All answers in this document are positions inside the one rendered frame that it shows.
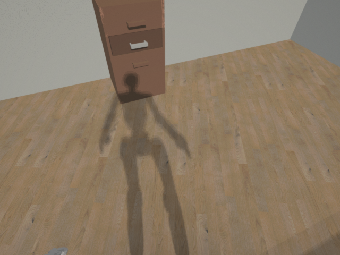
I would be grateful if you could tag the handle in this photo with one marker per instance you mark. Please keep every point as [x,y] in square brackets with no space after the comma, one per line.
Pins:
[139,45]
[141,64]
[137,23]

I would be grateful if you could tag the cabinet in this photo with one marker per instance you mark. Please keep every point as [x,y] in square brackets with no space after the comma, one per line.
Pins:
[141,82]

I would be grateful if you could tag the drawer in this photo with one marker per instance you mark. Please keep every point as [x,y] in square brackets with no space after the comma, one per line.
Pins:
[120,44]

